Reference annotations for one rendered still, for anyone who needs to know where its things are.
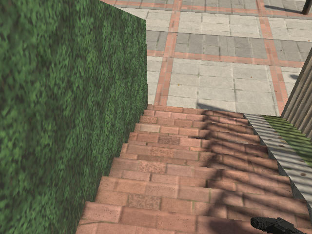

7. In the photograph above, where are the stairs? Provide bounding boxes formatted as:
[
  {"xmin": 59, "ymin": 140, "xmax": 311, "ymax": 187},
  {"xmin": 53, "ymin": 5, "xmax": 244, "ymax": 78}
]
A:
[{"xmin": 75, "ymin": 104, "xmax": 312, "ymax": 234}]

